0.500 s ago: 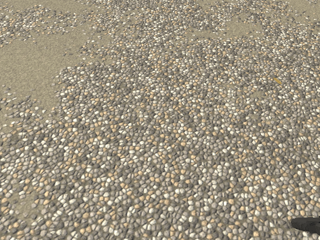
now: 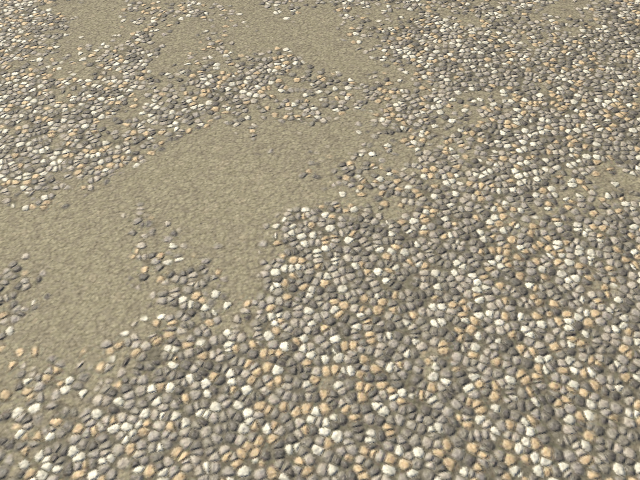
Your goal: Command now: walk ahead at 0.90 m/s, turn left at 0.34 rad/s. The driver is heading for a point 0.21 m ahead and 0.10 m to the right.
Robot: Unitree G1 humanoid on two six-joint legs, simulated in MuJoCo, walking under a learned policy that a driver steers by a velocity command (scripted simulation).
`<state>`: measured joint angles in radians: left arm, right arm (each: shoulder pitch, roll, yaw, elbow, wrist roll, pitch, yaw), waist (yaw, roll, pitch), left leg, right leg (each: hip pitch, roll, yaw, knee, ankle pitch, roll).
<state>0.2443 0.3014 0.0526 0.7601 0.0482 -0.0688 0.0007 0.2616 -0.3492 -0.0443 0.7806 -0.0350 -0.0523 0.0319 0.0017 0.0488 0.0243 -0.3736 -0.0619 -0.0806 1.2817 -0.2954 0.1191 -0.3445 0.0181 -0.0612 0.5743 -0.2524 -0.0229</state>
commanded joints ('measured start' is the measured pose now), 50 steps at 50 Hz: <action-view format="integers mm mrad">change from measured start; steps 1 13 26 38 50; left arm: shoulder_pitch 116 184 104 -36 27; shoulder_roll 45 143 -19 5 -20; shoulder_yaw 5 15 -32 -47 -51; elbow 35 116 146 204 292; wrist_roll -15 -63 -35 -42 -41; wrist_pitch -41 -28 96 59 57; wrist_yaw -8 -5 16 29 40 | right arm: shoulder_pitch -42 138 -26 65 40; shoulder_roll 10 -99 25 36 70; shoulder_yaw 21 10 38 25 29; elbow -107 5 74 187 287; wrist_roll -15 -51 10 22 26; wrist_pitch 4 -32 -31 43 45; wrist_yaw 20 0 -34 -53 -68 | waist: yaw -5 -146 45 -28 -8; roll -121 -35 46 -137 -54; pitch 48 -163 -153 23 9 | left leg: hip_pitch -309 442 112 207 225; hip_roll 91 135 235 106 123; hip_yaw -94 20 -36 -39 -40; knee -47 -779 -960 -953 -975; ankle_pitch -16 713 877 138 187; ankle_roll -25 -4 75 -51 -57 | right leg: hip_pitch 160 124 127 43 129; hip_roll -266 -74 -33 -123 -113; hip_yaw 441 -23 83 200 177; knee -390 241 211 -267 -251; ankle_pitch -144 461 -61 4 107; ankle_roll -170 -7 33 -22 -33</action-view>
